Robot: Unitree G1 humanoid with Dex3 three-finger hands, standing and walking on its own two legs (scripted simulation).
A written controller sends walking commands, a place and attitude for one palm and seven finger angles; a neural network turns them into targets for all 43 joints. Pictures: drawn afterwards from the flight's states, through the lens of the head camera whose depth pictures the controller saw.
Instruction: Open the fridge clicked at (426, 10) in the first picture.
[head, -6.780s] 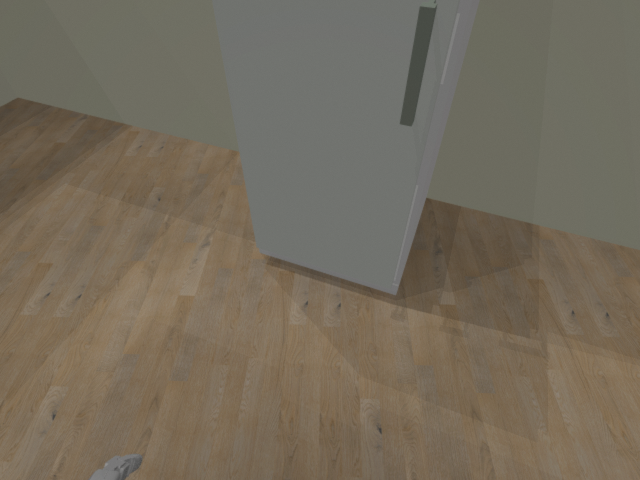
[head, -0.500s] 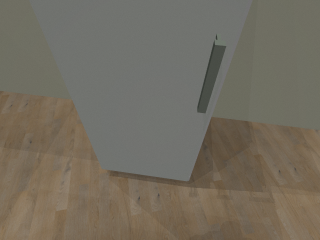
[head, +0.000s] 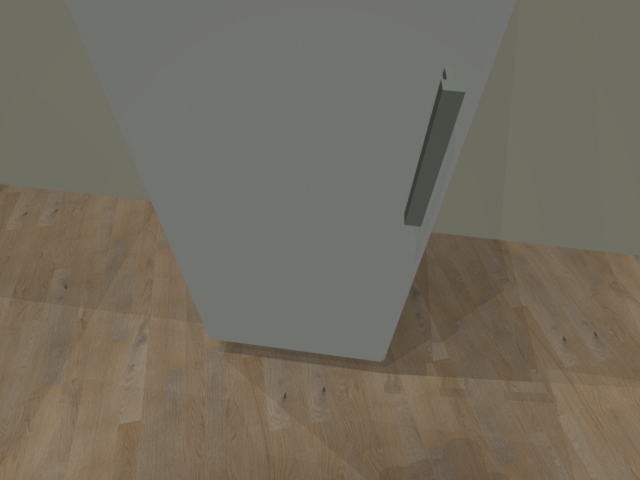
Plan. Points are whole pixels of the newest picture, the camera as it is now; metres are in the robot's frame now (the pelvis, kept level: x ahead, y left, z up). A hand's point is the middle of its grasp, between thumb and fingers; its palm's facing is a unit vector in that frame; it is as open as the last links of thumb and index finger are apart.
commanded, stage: look again from close up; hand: right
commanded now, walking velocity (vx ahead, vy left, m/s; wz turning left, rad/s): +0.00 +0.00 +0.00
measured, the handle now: (428, 154) +0.53 -0.13 +0.13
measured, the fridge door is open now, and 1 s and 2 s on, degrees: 0 0 0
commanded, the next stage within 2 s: shuffle to correct the standing spot in 0.22 s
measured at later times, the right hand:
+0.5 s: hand out of the picture +0.02 -0.17 -0.18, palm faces +0.05 +0.98 -0.20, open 7.4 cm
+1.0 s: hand out of the picture +0.16 -0.14 -0.19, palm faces +0.10 +0.97 -0.24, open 7.3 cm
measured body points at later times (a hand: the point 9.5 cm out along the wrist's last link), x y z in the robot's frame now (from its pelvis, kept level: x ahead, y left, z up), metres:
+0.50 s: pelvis +0.01 +0.01 +0.00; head +0.02 +0.01 +0.45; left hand +0.02 +0.24 -0.16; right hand +0.02 -0.22 -0.16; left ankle +0.00 +0.10 -0.74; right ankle -0.02 -0.12 -0.74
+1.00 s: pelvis +0.11 +0.06 -0.02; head +0.16 +0.07 +0.42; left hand +0.03 +0.29 -0.18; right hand +0.15 -0.19 -0.17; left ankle +0.16 +0.16 -0.74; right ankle -0.02 -0.10 -0.72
